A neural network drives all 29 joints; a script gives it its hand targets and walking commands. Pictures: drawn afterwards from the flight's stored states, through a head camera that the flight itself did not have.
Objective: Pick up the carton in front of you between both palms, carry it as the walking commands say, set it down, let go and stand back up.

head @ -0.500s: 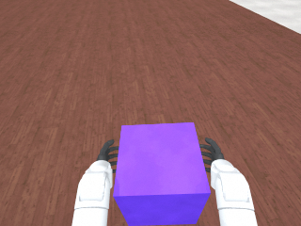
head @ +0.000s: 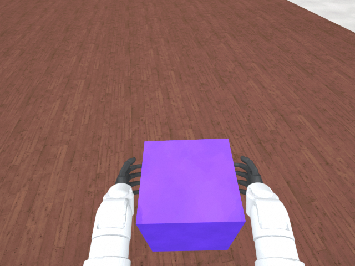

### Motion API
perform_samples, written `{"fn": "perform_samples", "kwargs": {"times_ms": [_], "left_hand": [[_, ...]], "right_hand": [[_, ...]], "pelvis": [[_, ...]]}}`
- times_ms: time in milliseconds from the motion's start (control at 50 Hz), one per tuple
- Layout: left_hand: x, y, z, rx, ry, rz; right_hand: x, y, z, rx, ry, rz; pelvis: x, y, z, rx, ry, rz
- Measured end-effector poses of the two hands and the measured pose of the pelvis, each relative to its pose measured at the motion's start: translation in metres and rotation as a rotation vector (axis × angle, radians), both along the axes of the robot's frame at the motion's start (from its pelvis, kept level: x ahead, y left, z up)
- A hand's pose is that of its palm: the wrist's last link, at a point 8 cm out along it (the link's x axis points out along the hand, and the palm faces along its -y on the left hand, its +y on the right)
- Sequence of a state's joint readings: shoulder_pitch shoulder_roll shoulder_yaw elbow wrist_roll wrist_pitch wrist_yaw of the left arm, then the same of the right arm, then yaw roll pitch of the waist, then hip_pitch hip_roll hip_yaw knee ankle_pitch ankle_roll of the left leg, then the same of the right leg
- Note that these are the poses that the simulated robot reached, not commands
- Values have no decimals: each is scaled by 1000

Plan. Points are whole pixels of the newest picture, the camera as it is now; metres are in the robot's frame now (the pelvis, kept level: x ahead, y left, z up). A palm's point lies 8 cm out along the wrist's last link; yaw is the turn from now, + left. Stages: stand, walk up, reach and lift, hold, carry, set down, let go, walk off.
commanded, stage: carry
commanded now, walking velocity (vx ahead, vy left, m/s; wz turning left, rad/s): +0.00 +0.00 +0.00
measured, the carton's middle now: (188, 198) +0.31 +0.00 -0.05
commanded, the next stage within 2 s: hold in 0.16 s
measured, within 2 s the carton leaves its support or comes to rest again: neither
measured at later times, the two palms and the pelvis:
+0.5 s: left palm (124, 193) +0.27 +0.14 +0.05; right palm (262, 198) +0.26 -0.16 +0.05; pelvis -0.02 +0.00 +0.01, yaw -2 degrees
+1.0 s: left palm (125, 186) +0.30 +0.15 +0.03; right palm (251, 185) +0.30 -0.15 +0.03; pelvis -0.03 +0.00 -0.01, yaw -2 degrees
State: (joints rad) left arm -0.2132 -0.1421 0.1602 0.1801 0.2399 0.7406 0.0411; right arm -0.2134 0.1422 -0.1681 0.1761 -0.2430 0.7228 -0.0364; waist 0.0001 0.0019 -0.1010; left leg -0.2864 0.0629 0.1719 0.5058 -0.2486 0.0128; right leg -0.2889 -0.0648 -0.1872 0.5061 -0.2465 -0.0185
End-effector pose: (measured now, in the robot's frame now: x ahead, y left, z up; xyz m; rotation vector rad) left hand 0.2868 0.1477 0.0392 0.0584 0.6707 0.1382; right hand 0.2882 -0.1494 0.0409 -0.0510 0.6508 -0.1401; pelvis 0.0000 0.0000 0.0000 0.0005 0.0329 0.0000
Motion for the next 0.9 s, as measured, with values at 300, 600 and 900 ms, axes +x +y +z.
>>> {"fn": "perform_samples", "kwargs": {"times_ms": [300,600,900], "left_hand": [[-12,-2,4,3,7,-25],[-22,-5,13,-9,-6,-39],[-5,-3,9,-38,-3,9]], "right_hand": [[-14,-3,3,-7,11,3],[-33,-6,12,7,2,-23],[-12,-2,9,36,4,-48]], "pelvis": [[-5,0,8,-1,-113,-20],[-24,3,5,-3,-190,-32],[-27,5,-1,-2,-187,-28]]}}
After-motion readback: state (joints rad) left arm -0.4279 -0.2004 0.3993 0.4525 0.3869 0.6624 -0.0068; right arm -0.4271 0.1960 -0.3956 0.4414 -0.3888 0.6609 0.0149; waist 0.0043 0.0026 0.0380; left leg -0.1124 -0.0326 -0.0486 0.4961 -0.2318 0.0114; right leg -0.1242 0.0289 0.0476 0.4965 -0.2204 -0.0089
